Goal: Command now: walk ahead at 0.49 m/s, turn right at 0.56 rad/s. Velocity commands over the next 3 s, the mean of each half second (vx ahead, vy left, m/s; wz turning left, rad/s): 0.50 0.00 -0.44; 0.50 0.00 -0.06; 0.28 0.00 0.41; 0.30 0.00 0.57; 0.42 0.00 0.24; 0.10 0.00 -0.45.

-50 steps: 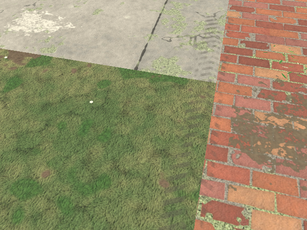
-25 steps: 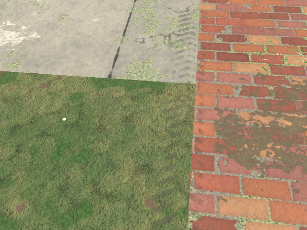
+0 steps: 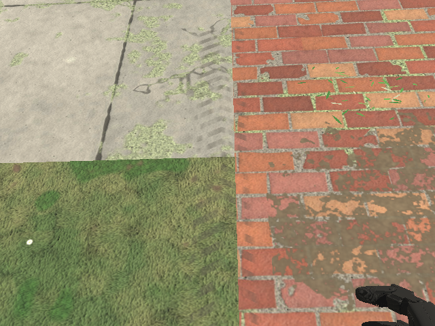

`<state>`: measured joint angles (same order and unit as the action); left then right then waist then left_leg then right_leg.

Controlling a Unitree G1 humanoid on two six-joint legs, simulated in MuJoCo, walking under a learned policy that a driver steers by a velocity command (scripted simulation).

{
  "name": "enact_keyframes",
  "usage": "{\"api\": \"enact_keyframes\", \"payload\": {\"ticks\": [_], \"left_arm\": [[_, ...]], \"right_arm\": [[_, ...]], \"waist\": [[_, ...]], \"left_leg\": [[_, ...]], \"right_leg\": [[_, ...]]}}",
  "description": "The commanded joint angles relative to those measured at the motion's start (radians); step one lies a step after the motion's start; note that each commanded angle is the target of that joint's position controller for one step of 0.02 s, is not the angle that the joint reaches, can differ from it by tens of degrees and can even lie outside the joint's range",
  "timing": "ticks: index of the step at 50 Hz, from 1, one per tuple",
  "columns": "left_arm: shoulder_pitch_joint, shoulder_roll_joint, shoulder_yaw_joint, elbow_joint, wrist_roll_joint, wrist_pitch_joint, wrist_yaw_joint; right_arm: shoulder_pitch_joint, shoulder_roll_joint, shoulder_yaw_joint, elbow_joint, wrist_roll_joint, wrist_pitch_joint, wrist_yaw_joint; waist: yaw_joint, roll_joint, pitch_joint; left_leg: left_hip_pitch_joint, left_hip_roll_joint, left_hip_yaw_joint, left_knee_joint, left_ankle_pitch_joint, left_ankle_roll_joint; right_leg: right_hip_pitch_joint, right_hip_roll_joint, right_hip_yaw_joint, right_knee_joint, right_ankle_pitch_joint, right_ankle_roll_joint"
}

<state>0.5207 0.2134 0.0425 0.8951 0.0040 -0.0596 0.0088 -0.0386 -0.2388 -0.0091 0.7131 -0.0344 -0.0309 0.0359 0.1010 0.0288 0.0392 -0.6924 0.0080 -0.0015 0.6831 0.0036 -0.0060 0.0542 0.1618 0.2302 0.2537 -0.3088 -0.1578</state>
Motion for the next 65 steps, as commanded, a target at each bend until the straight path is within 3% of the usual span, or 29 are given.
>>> {"api": "enact_keyframes", "payload": {"ticks": [1,4,5,6,7,8,9,10,12,17,22,26,28,30,31,32,33,35,38,46,52,55,57,58,59,60,62,63,65], "left_arm": [[0.059,0.160,0.037,-0.023,0.007,-0.005,0.018],[-0.037,0.198,0.043,-0.038,0.006,-0.015,0.010],[-0.085,0.193,0.042,-0.055,-0.003,-0.026,-0.003],[-0.055,0.111,0.024,-0.084,-0.005,-0.036,-0.006],[0.074,0.108,0.024,-0.093,-0.032,-0.019,0.000],[0.032,0.175,0.030,-0.061,0.010,-0.002,0.006],[-0.060,0.168,0.031,-0.070,0.022,0.004,-0.005],[-0.097,0.148,0.030,-0.080,0.025,0.010,-0.014],[-0.118,0.118,0.026,-0.090,0.041,0.031,-0.034],[-0.237,0.077,0.009,-0.144,0.043,0.039,-0.056],[-0.450,0.053,-0.024,-0.206,0.035,0.023,-0.072],[-0.559,0.078,-0.029,-0.237,0.031,0.015,-0.064],[-0.544,0.090,-0.026,-0.233,0.037,0.009,-0.055],[-0.328,0.122,-0.007,-0.153,0.052,-0.009,-0.039],[-0.146,0.186,0.016,-0.107,0.070,-0.017,-0.026],[-0.061,0.288,0.042,-0.096,0.074,-0.012,-0.011],[-0.060,0.265,0.047,-0.089,0.025,0.001,-0.009],[-0.197,0.161,0.021,-0.087,0.014,-0.008,-0.017],[-0.247,0.098,0.006,-0.070,0.012,-0.028,-0.017],[-0.111,0.117,0.011,0.024,0.003,-0.042,-0.018],[-0.033,0.135,0.010,0.080,0.022,-0.042,0.000],[-0.058,0.149,0.011,0.093,0.027,-0.036,0.013],[-0.080,0.171,0.016,0.092,0.021,-0.022,0.022],[-0.088,0.170,0.012,0.068,0.009,-0.025,0.026],[-0.002,0.068,-0.009,0.019,-0.023,-0.030,0.016],[-0.044,0.152,0.014,0.017,0.003,-0.028,0.018],[-0.174,0.126,0.006,-0.024,0.008,-0.033,0.015],[-0.200,0.126,0.010,-0.030,0.017,-0.024,0.015],[-0.179,0.106,0.010,-0.040,0.035,0.018,0.011]], "right_arm": [[-0.146,-0.081,-0.009,-0.116,0.013,-0.023,-0.006],[0.144,-0.151,-0.035,-0.037,0.021,-0.038,-0.037],[0.324,-0.184,-0.048,-0.003,0.013,-0.052,-0.055],[0.464,-0.252,-0.066,0.009,-0.012,-0.054,-0.075],[0.398,-0.273,-0.078,-0.005,-0.013,-0.043,-0.068],[0.320,-0.177,-0.071,-0.023,0.001,-0.035,-0.059],[0.264,-0.105,-0.054,-0.029,0.005,-0.038,-0.054],[0.248,-0.076,-0.046,-0.016,0.000,-0.043,-0.049],[0.284,-0.078,-0.044,0.023,0.005,-0.061,-0.047],[0.375,-0.088,-0.045,0.093,0.016,-0.100,-0.023],[0.429,-0.106,-0.043,0.137,0.025,-0.089,-0.014],[0.523,-0.145,-0.048,0.187,0.020,-0.072,-0.020],[0.542,-0.156,-0.049,0.208,0.018,-0.057,-0.027],[0.548,-0.150,-0.044,0.223,0.026,-0.046,-0.032],[0.524,-0.125,-0.033,0.194,0.031,-0.049,-0.032],[0.579,-0.009,-0.006,0.140,0.051,-0.053,-0.022],[0.537,-0.129,-0.041,0.154,0.028,-0.047,-0.034],[0.434,-0.109,-0.041,0.127,0.029,-0.052,-0.028],[0.466,-0.063,-0.039,0.157,0.003,-0.017,-0.013],[0.180,-0.038,-0.033,0.072,0.003,-0.003,0.004],[0.039,-0.048,-0.025,0.027,0.011,-0.008,0.006],[0.082,-0.052,-0.031,0.034,0.002,-0.018,0.000],[0.313,-0.078,-0.050,0.109,-0.010,-0.038,-0.010],[0.453,-0.143,-0.072,0.145,-0.030,-0.048,-0.017],[0.483,-0.278,-0.108,0.131,-0.030,-0.043,-0.026],[0.489,-0.258,-0.110,0.133,0.041,-0.029,-0.022],[0.342,-0.166,-0.088,0.112,0.041,-0.020,-0.028],[0.310,-0.129,-0.079,0.108,0.041,-0.015,-0.033],[0.293,-0.109,-0.070,0.109,0.040,-0.010,-0.037]], "waist": [[-0.012,-0.106,0.022],[-0.150,-0.107,-0.110],[-0.241,-0.091,-0.203],[-0.249,0.080,-0.344],[-0.153,0.269,-0.425],[-0.135,0.069,-0.279],[-0.135,-0.021,-0.157],[-0.114,-0.065,-0.078],[-0.089,-0.006,-0.027],[-0.084,0.036,-0.007],[-0.118,0.045,0.013],[-0.154,0.052,0.028],[-0.141,0.066,0.019],[-0.044,0.033,-0.095],[0.033,-0.025,-0.212],[0.020,-0.259,-0.334],[0.031,-0.169,-0.313],[-0.045,-0.096,-0.102],[-0.123,-0.101,-0.043],[-0.094,-0.086,0.044],[-0.056,-0.082,0.080],[-0.090,-0.088,0.053],[-0.181,-0.082,-0.076],[-0.234,-0.050,-0.172],[-0.186,0.211,-0.328],[-0.189,0.092,-0.422],[-0.145,-0.013,-0.163],[-0.119,-0.035,-0.095],[-0.074,-0.021,-0.086]], "left_leg": [[0.070,-0.053,0.022,-0.105,0.007,0.028],[0.505,-0.089,0.010,-0.197,-0.055,0.084],[0.761,0.013,-0.078,-0.219,-0.062,0.120],[0.975,0.281,-0.318,-0.194,-0.113,0.163],[1.080,0.455,-0.758,-0.290,-0.199,0.316],[0.909,0.410,-0.713,-0.348,-0.345,0.302],[0.766,0.358,-0.563,-0.388,-0.352,0.276],[0.657,0.316,-0.456,-0.433,-0.283,0.250],[0.549,0.253,-0.307,-0.478,-0.162,0.216],[0.531,0.230,-0.138,-0.546,0.022,0.222],[0.501,0.158,0.019,-0.546,0.128,0.173],[0.627,0.213,-0.003,-0.505,0.189,0.173],[0.689,0.231,0.000,-0.426,0.317,0.167],[0.656,0.185,0.057,-0.154,0.469,0.136],[0.482,0.151,0.085,0.085,0.239,0.112],[0.100,-0.004,0.145,0.445,-0.397,0.062],[0.003,-0.010,0.020,0.569,-0.517,0.070],[-0.001,0.066,-0.018,0.513,-0.373,0.079],[0.135,0.090,-0.008,0.415,-0.315,0.053],[0.033,0.101,0.039,0.138,-0.051,0.016],[0.055,0.051,0.058,-0.035,-0.038,0.081],[0.161,-0.011,0.108,-0.091,-0.149,0.133],[0.420,-0.094,0.142,-0.189,-0.102,0.170],[0.676,0.016,0.007,-0.189,0.064,0.217],[1.019,0.366,-0.475,-0.163,0.502,0.414],[1.018,0.384,-0.592,-0.230,0.708,0.459],[0.764,0.299,-0.353,-0.282,0.695,0.386],[0.662,0.245,-0.298,-0.319,0.645,0.341],[0.540,0.187,-0.233,-0.353,0.621,0.303]], "right_leg": [[-0.004,-0.259,0.171,0.050,0.813,0.017],[-0.081,-0.210,0.153,0.321,1.058,0.071],[-0.208,-0.176,0.142,0.523,0.892,0.075],[-0.340,-0.104,0.024,0.787,0.269,0.064],[-0.585,0.012,-0.069,1.041,-0.261,0.084],[-0.658,-0.092,-0.088,1.082,-0.143,0.076],[-0.650,-0.117,-0.104,1.056,-0.056,0.081],[-0.642,-0.145,-0.114,1.018,-0.027,0.084],[-0.611,-0.179,-0.129,0.965,-0.019,0.089],[-0.690,-0.194,-0.126,0.822,0.085,0.097],[-0.600,-0.202,-0.251,0.493,0.280,0.112],[-0.573,-0.194,-0.297,0.368,0.213,0.094],[-0.517,-0.165,-0.312,0.310,0.128,0.068],[-0.222,-0.115,-0.322,0.201,0.135,0.023],[0.037,-0.266,-0.156,0.191,0.063,-0.025],[0.330,-0.581,0.310,0.119,0.016,-0.146],[0.264,-0.586,0.409,0.054,0.072,-0.170],[0.034,-0.479,0.144,0.013,0.231,-0.115],[-0.153,-0.383,-0.020,-0.067,0.330,-0.057],[-0.150,-0.331,-0.153,-0.145,0.428,-0.055],[-0.002,-0.387,-0.245,-0.125,0.508,-0.024],[0.063,-0.393,-0.310,0.031,0.860,0.008],[0.035,-0.344,-0.363,0.385,1.044,0.049],[-0.167,-0.307,-0.380,0.649,0.764,0.082],[-0.563,-0.108,-0.402,1.097,-0.090,0.141],[-0.617,-0.099,-0.211,1.206,-0.231,0.144],[-0.677,-0.190,-0.189,1.119,-0.098,0.148],[-0.655,-0.209,-0.188,1.053,-0.079,0.155],[-0.565,-0.212,-0.190,0.953,-0.067,0.176]]}}
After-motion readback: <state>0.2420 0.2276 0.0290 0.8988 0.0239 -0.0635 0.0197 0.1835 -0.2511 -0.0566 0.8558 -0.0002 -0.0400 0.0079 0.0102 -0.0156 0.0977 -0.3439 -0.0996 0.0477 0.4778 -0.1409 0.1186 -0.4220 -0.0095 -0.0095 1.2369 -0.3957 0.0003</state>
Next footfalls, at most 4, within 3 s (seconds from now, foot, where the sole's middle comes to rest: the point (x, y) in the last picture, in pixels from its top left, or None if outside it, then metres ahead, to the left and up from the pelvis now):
0.10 left None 0.26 0.09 -0.77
0.62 right None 0.45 -0.17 -0.77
1.16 left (280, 227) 0.78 -0.06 -0.77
1.74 right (332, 215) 0.84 -0.24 -0.77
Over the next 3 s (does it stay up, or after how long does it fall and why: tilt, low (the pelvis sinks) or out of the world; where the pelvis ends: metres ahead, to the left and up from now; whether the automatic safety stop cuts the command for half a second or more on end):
stays up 1.14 0.05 0.00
